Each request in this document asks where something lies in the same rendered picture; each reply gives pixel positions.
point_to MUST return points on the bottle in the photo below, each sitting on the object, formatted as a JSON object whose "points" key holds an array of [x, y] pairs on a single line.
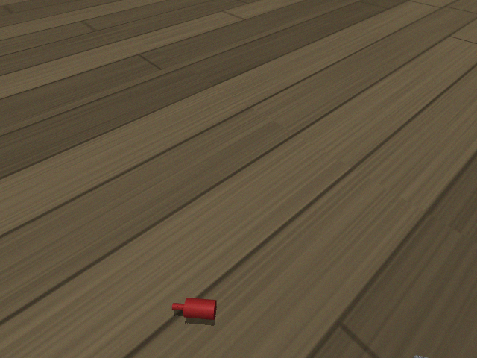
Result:
{"points": [[197, 308]]}

